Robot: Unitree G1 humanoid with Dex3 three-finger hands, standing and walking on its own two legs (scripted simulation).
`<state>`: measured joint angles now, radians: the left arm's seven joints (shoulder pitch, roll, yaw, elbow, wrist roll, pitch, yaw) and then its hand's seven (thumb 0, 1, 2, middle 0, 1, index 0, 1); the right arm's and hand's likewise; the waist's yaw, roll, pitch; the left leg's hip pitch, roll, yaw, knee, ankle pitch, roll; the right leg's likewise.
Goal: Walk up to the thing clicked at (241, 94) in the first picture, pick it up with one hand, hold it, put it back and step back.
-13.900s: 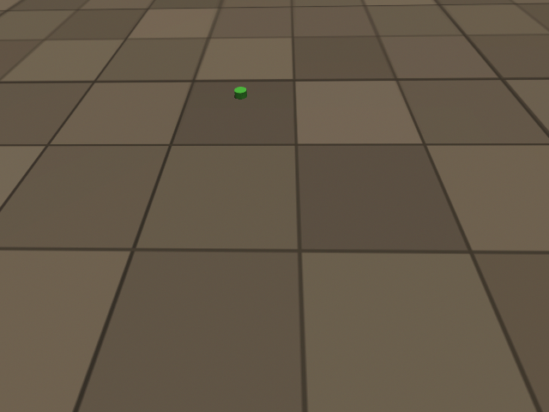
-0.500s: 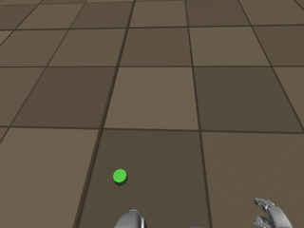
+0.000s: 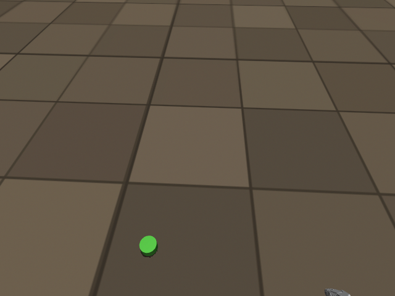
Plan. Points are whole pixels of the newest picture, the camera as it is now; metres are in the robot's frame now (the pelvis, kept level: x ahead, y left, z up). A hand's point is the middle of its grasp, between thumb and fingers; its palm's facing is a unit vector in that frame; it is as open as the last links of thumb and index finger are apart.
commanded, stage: stand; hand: left
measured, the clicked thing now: (148, 245) +0.49 +0.25 -0.75
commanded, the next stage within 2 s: none
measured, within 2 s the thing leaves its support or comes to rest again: neither
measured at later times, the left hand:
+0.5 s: hand out of the picture +0.05 +0.23 -0.15, palm faces -0.01 -0.94 -0.35, open 7.4 cm
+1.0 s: hand out of the picture +0.09 +0.23 -0.15, palm faces -0.01 -0.94 -0.34, open 7.4 cm
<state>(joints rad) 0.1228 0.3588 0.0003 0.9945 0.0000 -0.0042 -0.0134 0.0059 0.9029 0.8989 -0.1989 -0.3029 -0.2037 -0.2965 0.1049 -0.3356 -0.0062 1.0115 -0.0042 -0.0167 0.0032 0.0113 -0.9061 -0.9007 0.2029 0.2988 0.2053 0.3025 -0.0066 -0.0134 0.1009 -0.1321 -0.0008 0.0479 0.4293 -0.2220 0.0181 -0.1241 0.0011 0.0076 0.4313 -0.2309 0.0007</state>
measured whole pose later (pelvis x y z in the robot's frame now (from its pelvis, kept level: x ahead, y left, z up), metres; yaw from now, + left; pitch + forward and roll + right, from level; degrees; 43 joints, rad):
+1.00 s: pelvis +0.01 -0.02 +0.01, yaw +1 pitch -2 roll +0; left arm 0.08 0.35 0.00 1.15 0.00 -0.02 -0.01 0.00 0.90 0.90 -0.20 -0.30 -0.20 -0.30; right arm 0.09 -0.35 0.01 1.15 -0.01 -0.01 0.01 0.01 -0.91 -0.90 0.20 0.30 0.20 0.30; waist -0.01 0.01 0.04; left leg -0.13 0.03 0.01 0.31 -0.16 -0.02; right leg -0.10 0.03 -0.02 0.30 -0.17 -0.03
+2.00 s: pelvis +0.02 -0.02 +0.01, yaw +1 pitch -2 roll +0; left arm 0.10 0.35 0.00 1.15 0.01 -0.01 -0.01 0.00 0.90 0.90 -0.20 -0.30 -0.20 -0.30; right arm 0.10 -0.35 0.01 1.14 -0.01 -0.01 0.00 0.01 -0.91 -0.90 0.20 0.30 0.20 0.30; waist 0.00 0.01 0.04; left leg -0.10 0.01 0.01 0.30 -0.17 -0.01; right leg -0.08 0.02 -0.02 0.28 -0.18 -0.02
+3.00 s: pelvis +0.08 +0.04 +0.00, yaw +0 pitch -3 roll +0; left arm 0.10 0.35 0.01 1.09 0.00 0.01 -0.02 0.00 0.90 0.90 -0.20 -0.30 -0.20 -0.30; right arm 0.07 -0.34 -0.01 1.07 0.00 -0.01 0.01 0.01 -0.91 -0.90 0.20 0.30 0.21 0.30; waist 0.01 0.01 0.08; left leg -0.12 0.02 0.03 0.37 -0.20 -0.01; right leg -0.09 -0.01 0.02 0.37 -0.23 0.01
